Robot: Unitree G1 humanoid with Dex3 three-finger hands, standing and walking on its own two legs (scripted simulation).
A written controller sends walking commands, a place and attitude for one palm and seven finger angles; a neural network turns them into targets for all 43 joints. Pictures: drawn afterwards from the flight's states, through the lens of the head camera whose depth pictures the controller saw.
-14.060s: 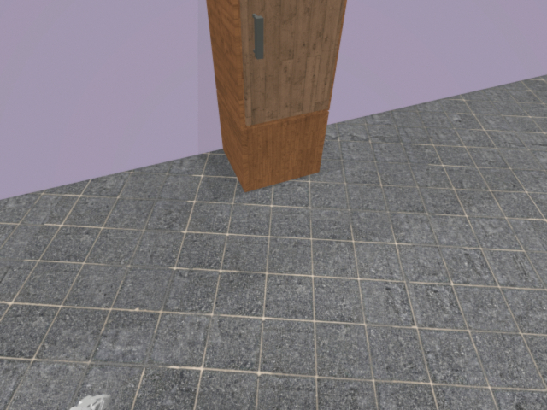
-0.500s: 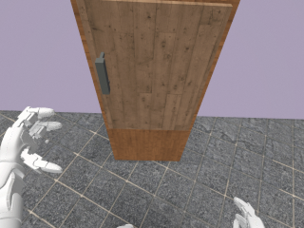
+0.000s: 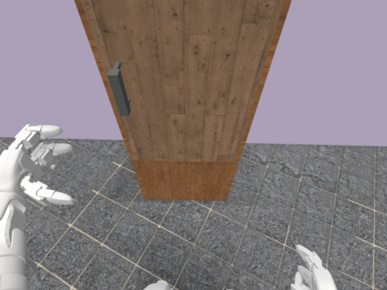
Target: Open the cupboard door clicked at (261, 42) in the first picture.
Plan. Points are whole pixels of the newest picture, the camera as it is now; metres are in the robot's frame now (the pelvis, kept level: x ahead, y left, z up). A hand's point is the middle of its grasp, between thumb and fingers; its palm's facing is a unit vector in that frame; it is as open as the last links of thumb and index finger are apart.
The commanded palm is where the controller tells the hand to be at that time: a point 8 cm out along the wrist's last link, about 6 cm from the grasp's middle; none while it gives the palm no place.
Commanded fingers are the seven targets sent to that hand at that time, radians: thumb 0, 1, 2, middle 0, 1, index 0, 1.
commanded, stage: move the hooked fingers beside the handle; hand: left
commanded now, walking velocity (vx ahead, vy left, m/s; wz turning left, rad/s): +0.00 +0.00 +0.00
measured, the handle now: (121, 89) +0.57 +0.23 +0.07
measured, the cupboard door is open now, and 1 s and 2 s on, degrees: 0 0 0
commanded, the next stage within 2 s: none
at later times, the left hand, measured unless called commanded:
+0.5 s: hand (68, 138) +0.39 +0.30 +0.08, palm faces +0.06 -1.00 +0.00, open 14.0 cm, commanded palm +0.36 +0.34 +0.08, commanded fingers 0.00 -0.50 0.30 -0.30 -1.20 -0.30 -1.20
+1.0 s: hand (83, 116) +0.46 +0.29 +0.08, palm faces +0.06 -1.00 +0.00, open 14.0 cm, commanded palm +0.44 +0.34 +0.07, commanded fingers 0.00 -0.50 0.30 -0.30 -1.20 -0.30 -1.20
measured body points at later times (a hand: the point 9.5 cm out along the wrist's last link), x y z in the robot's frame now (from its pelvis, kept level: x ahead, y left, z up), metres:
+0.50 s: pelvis +0.01 +0.02 +0.00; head +0.07 +0.03 +0.44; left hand +0.38 +0.35 +0.08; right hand +0.09 -0.25 -0.10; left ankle +0.02 +0.11 -0.70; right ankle +0.01 -0.08 -0.70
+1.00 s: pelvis +0.00 +0.03 -0.01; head +0.10 +0.05 +0.43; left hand +0.45 +0.34 +0.08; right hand +0.04 -0.24 -0.11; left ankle +0.02 +0.11 -0.70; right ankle +0.01 -0.08 -0.70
